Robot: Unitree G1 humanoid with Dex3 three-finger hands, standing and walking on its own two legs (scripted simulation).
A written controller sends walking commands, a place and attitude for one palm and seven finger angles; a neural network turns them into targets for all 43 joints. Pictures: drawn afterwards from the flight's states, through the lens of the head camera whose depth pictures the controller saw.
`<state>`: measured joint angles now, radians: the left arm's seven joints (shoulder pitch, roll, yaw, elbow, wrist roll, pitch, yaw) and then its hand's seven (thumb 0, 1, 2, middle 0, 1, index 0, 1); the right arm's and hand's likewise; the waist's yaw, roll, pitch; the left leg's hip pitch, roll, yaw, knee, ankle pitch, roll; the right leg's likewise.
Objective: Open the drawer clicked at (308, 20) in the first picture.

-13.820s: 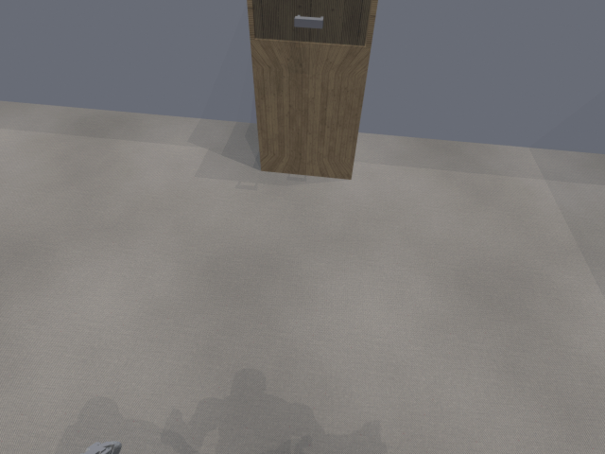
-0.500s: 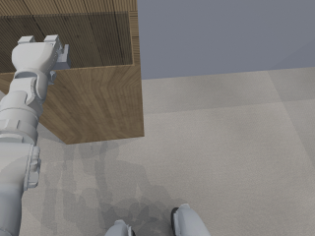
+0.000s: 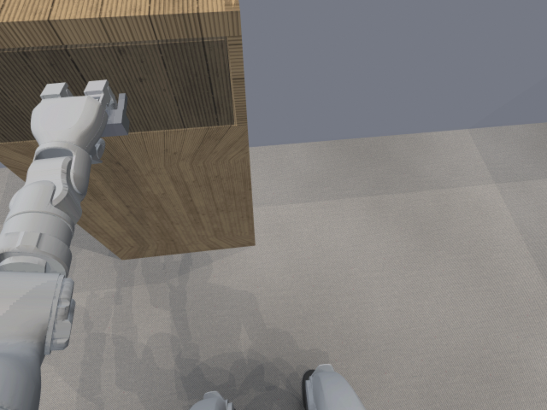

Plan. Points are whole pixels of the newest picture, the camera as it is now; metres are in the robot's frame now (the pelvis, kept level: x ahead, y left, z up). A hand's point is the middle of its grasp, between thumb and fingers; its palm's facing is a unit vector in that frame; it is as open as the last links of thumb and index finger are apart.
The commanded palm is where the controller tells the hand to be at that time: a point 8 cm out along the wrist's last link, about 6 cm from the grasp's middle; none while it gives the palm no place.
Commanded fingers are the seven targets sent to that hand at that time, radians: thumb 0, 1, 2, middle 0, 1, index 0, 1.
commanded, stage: pull the drawer open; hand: left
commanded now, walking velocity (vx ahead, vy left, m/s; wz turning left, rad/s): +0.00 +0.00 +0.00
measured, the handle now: (92, 113) +0.57 +0.25 +0.04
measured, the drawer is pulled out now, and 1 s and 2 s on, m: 0.00 0.04 0.11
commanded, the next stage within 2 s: none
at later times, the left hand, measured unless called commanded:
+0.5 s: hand (87, 172) +0.46 +0.24 +0.03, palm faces -0.01 -0.02 -1.00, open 7.5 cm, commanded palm +0.44 +0.25 +0.08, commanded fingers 0.00 0.90 0.90 -0.40 -1.35 -0.40 -1.35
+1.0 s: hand (87, 171) +0.46 +0.24 +0.04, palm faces -0.05 +0.01 -1.00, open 7.5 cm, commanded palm +0.44 +0.25 +0.08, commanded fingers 0.00 0.90 0.90 -0.40 -1.35 -0.40 -1.35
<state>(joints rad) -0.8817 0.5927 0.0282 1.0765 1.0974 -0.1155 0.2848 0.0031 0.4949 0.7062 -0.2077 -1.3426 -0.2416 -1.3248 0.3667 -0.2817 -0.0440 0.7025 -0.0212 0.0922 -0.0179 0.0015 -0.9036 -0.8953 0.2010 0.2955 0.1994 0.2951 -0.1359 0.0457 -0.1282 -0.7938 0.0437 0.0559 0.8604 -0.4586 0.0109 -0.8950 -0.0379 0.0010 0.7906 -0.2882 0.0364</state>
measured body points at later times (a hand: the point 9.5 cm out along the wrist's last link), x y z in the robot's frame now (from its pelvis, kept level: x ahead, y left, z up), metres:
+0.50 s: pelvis +0.04 +0.00 +0.02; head +0.13 +0.00 +0.46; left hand +0.46 +0.24 +0.09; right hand +0.12 -0.27 -0.11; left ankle -0.04 +0.11 -0.69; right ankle +0.04 -0.15 -0.69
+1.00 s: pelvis -0.01 -0.01 +0.01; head +0.10 -0.02 +0.44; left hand +0.46 +0.24 +0.09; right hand +0.01 -0.29 -0.13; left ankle -0.04 +0.11 -0.69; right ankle +0.04 -0.15 -0.69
